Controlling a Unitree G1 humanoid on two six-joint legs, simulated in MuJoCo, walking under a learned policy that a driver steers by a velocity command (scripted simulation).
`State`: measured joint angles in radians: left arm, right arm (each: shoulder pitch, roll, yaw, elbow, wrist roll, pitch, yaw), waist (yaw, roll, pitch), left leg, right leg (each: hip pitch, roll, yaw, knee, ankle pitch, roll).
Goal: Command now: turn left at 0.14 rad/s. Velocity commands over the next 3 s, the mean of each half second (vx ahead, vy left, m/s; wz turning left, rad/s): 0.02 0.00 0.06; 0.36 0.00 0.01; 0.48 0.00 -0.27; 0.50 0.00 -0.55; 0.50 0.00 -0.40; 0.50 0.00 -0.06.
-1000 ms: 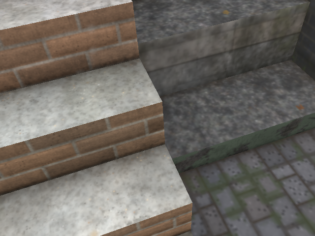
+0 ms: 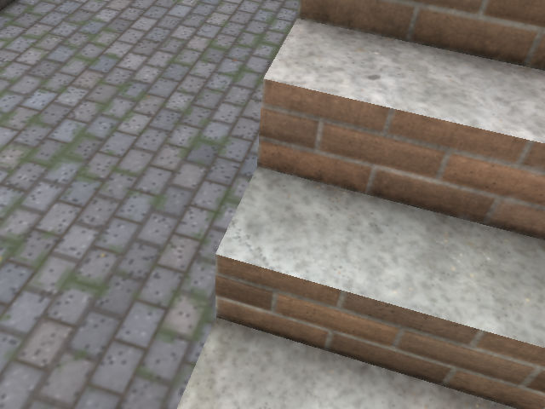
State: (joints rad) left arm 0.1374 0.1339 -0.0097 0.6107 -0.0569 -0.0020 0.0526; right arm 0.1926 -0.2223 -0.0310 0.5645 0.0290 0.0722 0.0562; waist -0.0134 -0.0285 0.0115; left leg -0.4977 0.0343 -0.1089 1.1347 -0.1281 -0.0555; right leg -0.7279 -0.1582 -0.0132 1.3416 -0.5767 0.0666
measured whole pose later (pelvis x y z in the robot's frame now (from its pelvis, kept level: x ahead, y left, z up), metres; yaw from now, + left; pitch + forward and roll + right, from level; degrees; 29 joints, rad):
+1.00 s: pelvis +0.01 +0.05 -0.01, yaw +0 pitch +2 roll +2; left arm 0.44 0.20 0.03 0.99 -0.03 -0.06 -0.03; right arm -0.09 -0.19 0.01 0.47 0.01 0.00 0.00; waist 0.00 -0.04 0.11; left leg -0.92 -0.02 0.16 1.37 -0.54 0.11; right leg -0.17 -0.06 -0.03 0.63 0.01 -0.09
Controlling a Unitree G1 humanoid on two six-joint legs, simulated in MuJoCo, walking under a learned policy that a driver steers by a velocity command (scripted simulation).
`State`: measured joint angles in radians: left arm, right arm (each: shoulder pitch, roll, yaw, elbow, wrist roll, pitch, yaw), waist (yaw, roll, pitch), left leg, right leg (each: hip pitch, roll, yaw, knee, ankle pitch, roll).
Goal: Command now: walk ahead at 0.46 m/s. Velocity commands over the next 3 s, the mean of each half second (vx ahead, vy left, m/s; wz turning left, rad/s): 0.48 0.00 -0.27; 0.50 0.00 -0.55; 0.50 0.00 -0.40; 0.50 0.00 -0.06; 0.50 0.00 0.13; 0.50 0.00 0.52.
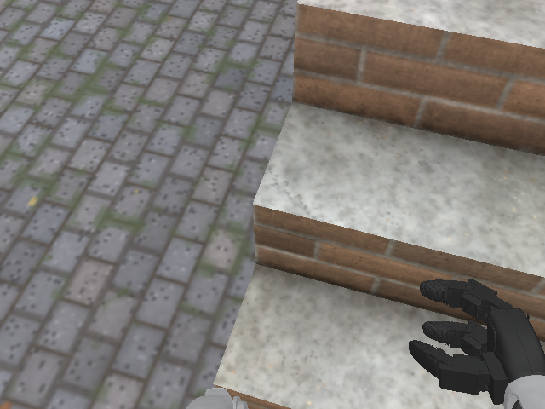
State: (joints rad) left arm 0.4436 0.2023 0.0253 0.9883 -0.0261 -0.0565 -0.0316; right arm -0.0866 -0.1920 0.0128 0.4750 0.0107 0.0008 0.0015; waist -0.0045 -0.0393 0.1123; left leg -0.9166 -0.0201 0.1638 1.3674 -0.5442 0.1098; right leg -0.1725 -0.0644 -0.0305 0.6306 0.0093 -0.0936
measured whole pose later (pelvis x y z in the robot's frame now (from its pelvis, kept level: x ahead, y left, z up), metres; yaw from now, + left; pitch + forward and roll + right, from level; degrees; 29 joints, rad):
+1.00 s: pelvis +0.20 -0.05 +0.14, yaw -24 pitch +2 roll +2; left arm 0.07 0.31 0.06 0.63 -0.06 -0.05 -0.02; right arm 0.31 -0.23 -0.01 0.82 -0.01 0.00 -0.02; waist -0.04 -0.06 -0.03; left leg -0.18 -0.02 0.20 0.49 -0.36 0.04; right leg -0.63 0.09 0.07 1.62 -0.36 -0.06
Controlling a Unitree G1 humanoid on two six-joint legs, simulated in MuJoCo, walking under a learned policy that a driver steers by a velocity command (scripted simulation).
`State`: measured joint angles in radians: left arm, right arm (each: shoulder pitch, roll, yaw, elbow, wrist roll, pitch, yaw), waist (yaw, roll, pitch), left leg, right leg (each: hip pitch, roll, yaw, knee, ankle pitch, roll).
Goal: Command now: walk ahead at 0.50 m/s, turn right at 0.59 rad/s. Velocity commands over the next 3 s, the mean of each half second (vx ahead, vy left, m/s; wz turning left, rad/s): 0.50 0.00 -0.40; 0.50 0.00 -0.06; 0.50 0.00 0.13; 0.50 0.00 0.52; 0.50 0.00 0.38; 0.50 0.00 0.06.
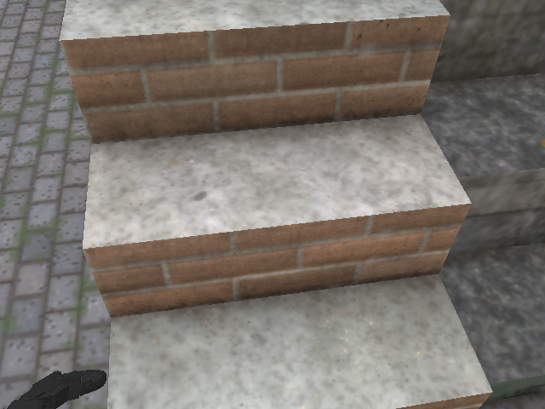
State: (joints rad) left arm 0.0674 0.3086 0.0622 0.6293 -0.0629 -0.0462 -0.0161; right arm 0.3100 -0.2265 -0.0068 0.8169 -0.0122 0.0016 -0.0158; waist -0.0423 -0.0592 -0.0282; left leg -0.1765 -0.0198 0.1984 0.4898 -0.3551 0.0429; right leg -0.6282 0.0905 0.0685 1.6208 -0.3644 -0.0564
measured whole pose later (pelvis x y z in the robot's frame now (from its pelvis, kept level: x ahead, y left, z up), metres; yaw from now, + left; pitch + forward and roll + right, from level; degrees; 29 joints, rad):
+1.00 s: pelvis +0.34 -0.03 +0.34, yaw -10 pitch -1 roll +4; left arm 0.30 0.19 0.01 0.80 0.02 -0.13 -0.02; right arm 0.19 -0.17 0.00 1.03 -0.02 -0.01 0.01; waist 0.02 0.04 -0.02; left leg -0.56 -0.02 0.17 1.06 -0.48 0.07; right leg -0.63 0.11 0.11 1.69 0.00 -0.15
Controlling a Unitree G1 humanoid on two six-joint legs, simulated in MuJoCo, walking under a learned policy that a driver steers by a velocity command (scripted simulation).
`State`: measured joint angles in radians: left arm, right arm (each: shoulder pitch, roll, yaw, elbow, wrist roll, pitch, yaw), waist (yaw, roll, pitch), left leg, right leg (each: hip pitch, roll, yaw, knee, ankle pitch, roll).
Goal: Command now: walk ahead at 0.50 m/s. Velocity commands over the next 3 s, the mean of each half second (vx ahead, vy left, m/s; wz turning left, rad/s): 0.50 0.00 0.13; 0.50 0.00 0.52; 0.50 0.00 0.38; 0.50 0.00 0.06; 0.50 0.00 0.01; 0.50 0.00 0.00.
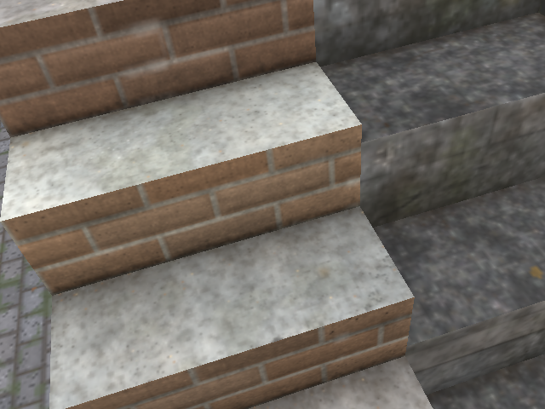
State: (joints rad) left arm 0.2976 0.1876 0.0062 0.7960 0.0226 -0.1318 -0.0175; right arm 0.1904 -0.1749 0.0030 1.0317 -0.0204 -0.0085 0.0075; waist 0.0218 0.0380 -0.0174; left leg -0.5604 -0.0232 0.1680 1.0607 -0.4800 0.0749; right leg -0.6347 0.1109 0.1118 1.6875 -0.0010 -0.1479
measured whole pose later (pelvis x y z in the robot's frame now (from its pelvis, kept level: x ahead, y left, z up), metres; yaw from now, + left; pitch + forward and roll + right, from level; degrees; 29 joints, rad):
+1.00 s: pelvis +0.17 +0.05 +0.24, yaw +19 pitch +0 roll -1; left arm 0.07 0.15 -0.09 0.75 0.01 -0.05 -0.01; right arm 0.13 -0.14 0.04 0.84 -0.03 0.07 0.02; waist 0.00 -0.01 -0.08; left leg -0.65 -0.24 -0.13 0.84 -0.37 0.11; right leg -0.69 0.15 -0.03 1.50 -0.31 -0.07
